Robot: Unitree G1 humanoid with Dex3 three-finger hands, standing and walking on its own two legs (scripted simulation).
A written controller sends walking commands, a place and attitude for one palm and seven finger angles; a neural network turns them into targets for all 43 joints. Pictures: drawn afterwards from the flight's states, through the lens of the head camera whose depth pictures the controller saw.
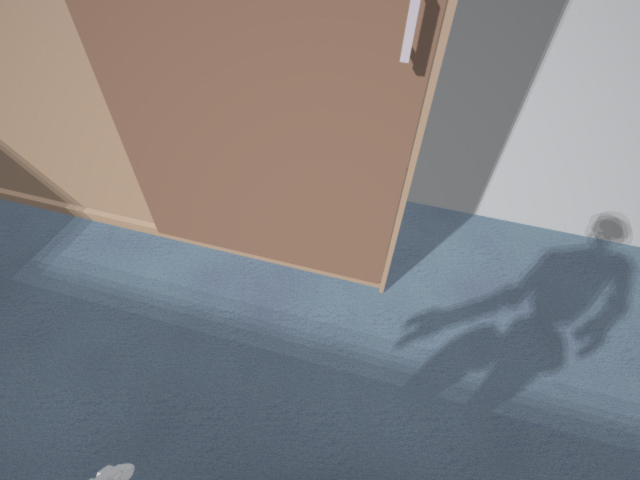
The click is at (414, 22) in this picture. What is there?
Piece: wardrobe's sliding door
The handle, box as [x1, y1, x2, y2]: [400, 0, 420, 62]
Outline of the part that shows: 420,0 410,0 400,56 400,61 408,62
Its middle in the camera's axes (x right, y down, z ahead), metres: +0.19 -0.44 +0.79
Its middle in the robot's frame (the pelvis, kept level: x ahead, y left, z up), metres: +0.92 -0.13 +0.21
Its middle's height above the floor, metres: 0.98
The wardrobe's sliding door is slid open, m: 0.00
